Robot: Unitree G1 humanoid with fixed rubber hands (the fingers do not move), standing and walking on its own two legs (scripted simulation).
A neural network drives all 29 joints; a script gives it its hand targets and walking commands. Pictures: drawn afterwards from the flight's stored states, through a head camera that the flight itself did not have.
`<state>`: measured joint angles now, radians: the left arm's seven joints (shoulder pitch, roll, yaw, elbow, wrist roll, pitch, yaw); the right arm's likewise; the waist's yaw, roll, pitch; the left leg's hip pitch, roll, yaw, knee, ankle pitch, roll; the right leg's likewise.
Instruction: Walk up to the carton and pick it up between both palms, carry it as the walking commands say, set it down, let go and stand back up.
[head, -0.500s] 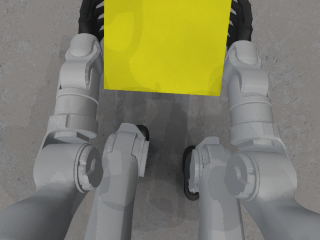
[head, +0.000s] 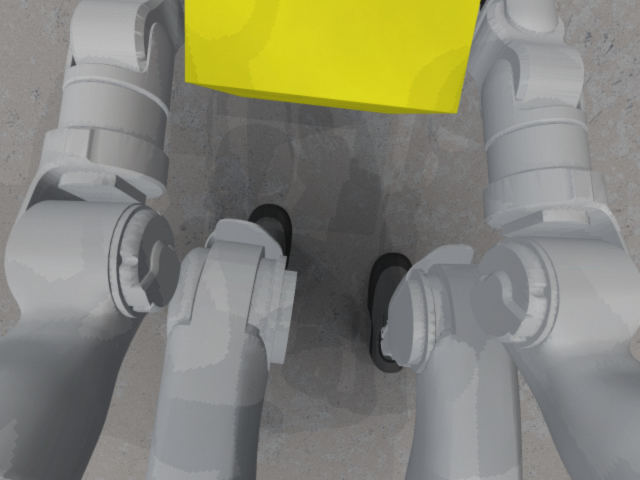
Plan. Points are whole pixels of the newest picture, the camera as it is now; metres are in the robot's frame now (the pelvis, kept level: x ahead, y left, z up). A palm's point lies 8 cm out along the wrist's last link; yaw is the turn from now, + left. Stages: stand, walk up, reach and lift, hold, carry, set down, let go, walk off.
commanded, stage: set down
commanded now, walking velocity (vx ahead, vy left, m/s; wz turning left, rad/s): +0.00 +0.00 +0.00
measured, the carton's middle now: out of the picture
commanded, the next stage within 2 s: none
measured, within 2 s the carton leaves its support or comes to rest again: rests again in 0.96 s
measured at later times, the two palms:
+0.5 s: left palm out of the picture +0.54 +0.22 -0.19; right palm out of the picture +0.56 -0.07 -0.19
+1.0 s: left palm out of the picture +0.53 +0.22 -0.21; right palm (486, 3) +0.56 -0.07 -0.21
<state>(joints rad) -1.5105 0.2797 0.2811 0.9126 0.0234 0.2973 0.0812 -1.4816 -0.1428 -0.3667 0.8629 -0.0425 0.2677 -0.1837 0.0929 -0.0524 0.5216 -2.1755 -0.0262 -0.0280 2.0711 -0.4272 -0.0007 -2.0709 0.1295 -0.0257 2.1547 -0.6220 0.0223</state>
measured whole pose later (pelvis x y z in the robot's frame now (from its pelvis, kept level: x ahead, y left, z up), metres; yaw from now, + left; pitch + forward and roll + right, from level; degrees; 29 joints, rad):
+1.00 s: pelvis +0.01 +0.00 -0.02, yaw -1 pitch +31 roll +0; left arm -1.48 0.35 0.18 1.10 -0.08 0.21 0.05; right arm -1.50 -0.17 -0.22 1.02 0.04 0.20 -0.21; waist 0.09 -0.04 0.51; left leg -2.22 0.01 0.00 2.16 -0.48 0.00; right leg -2.14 0.17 0.00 2.25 -0.66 0.03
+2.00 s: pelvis +0.02 +0.00 -0.02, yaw +0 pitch +35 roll -1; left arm -1.44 0.32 0.24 1.22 -0.12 0.02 0.08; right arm -1.44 -0.22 -0.09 1.08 0.11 0.09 -0.16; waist 0.08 -0.01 0.42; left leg -2.27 0.00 0.00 2.14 -0.48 0.01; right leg -2.17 0.15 0.00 2.23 -0.67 0.03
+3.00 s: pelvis +0.01 +0.01 +0.11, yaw +0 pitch +31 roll -3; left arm -1.33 0.41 0.21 0.64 -0.18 0.34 0.09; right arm -1.36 -0.32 -0.14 0.61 0.15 0.36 -0.19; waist 0.08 0.00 0.52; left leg -1.85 -0.03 -0.03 1.74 -0.42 0.01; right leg -1.75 0.10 -0.01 1.80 -0.58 0.02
